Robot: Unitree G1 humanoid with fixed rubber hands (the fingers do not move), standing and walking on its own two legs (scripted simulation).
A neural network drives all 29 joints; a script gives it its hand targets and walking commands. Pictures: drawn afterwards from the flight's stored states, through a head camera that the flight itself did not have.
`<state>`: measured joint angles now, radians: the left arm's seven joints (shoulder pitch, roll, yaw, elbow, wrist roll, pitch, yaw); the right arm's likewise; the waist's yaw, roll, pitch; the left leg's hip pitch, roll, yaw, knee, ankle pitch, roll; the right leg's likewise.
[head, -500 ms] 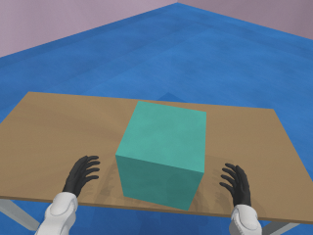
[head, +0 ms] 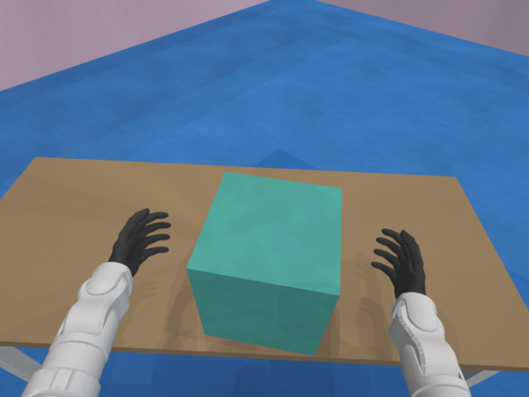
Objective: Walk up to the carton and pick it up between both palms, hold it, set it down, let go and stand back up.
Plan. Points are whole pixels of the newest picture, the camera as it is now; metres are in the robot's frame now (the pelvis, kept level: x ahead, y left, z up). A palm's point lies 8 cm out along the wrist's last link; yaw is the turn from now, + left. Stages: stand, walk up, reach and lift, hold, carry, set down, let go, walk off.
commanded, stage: reach and lift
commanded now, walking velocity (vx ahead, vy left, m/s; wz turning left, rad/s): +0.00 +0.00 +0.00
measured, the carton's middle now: (270, 265) +0.37 -0.02 -0.07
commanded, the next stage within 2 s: none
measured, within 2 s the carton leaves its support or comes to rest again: neither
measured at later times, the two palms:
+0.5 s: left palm (137, 204) +0.39 +0.20 +0.09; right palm (405, 235) +0.33 -0.22 +0.08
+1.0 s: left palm (156, 197) +0.42 +0.18 +0.08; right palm (390, 226) +0.36 -0.21 +0.07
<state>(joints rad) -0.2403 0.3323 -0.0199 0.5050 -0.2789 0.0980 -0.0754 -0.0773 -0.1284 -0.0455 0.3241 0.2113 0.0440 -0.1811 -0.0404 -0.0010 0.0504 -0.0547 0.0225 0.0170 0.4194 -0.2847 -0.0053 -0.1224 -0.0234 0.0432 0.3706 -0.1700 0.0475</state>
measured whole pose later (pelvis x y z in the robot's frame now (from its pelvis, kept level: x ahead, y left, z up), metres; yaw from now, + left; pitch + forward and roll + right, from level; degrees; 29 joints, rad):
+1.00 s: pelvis -0.01 +0.00 -0.01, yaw +2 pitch +6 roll -1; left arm -0.86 0.33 -0.02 1.24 -0.23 -0.06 -0.06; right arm -0.69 -0.12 -0.03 1.00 0.25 -0.07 -0.21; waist -0.13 -0.01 -0.08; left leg -0.34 0.02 -0.02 0.52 -0.28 -0.01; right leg -0.37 -0.02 0.00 0.41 -0.15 0.04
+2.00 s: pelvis -0.04 -0.01 -0.06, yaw +2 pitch +23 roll -2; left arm -0.94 0.21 0.02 1.50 -0.14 -0.42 0.01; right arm -0.81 -0.03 -0.17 1.32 0.11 -0.44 -0.22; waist -0.12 0.04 -0.24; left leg -0.94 0.02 -0.06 0.95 -0.41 -0.02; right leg -0.97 -0.01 -0.01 0.84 -0.28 0.04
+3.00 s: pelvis -0.01 +0.00 -0.02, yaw +2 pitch +20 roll -3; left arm -0.86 0.15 0.31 1.59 0.19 -0.66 0.04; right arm -0.66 0.07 -0.59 1.25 -0.34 -0.66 -0.16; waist -0.10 0.04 -0.13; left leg -0.71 0.03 -0.05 0.68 -0.32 -0.01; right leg -0.71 -0.01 -0.02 0.52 -0.17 0.04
